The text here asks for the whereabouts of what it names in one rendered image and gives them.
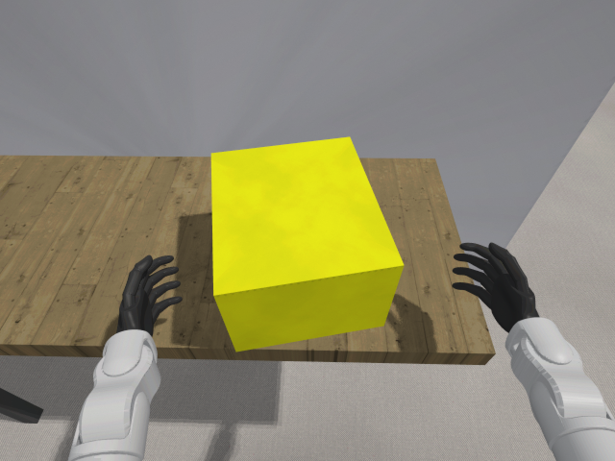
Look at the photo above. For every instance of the table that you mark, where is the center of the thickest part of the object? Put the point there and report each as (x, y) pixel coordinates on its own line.
(72, 228)

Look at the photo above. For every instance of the left robot hand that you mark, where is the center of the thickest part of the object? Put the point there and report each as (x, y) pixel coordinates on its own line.
(138, 309)

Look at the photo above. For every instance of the robot right forearm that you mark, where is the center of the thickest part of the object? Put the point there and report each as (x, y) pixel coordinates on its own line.
(566, 403)

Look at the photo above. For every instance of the carton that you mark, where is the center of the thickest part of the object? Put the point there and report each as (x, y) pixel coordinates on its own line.
(300, 247)

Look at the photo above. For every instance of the right robot hand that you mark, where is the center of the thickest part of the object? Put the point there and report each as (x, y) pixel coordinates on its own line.
(507, 291)

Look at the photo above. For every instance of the robot left forearm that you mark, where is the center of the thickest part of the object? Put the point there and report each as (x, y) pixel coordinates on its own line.
(114, 419)

